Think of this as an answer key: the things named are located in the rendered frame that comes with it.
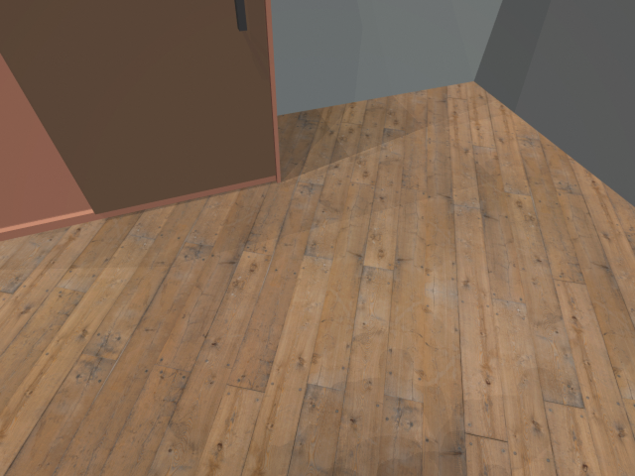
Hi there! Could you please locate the wardrobe door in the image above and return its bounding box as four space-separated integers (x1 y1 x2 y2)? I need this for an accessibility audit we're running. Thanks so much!
0 54 91 227
0 0 276 214

